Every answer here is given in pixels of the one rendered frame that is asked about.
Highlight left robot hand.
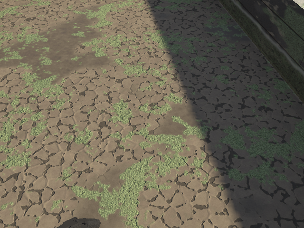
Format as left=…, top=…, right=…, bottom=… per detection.
left=57, top=217, right=101, bottom=228

